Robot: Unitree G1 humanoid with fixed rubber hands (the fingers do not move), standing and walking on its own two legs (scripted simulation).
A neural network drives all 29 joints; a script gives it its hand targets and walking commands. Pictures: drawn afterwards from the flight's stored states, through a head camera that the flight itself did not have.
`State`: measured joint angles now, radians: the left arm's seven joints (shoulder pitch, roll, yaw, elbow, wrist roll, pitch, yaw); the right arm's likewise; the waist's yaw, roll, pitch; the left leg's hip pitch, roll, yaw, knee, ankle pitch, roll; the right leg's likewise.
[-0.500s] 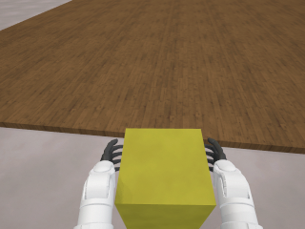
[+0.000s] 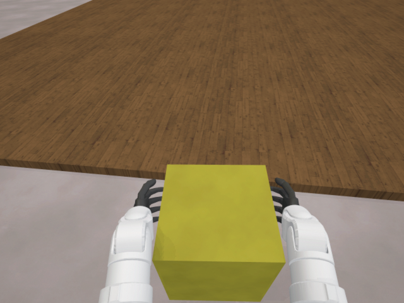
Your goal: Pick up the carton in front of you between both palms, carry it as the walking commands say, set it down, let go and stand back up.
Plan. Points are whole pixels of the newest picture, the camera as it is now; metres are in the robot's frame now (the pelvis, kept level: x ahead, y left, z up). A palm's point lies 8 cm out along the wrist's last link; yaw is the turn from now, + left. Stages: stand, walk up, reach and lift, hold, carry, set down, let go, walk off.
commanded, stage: hold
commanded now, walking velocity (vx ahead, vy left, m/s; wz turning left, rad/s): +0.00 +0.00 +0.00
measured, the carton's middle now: (215, 235) +0.29 +0.00 -0.02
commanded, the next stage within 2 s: carry in 0.38 s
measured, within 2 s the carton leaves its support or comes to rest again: neither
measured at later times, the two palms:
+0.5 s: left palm (144, 208) +0.30 +0.15 +0.06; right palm (289, 207) +0.30 -0.15 +0.06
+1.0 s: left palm (156, 143) +0.48 +0.15 +0.08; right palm (274, 145) +0.47 -0.15 +0.08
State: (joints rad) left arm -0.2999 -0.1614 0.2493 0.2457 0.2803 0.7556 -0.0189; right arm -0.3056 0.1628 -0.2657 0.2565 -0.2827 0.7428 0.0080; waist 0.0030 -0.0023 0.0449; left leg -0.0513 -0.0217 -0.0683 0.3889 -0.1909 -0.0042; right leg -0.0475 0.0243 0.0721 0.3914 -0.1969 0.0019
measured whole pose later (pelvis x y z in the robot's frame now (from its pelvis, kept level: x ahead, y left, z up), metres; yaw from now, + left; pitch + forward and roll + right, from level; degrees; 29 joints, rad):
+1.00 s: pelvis +0.21 +0.00 +0.00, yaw -2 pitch +6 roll +0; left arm -0.14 -0.13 0.13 -0.35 0.08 1.24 0.09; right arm -0.15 0.13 -0.09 -0.32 -0.10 1.21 -0.10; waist 0.00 0.00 -0.14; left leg -0.26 0.02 0.21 0.41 -0.26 0.05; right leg -0.47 -0.07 -0.09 1.02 -0.41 -0.01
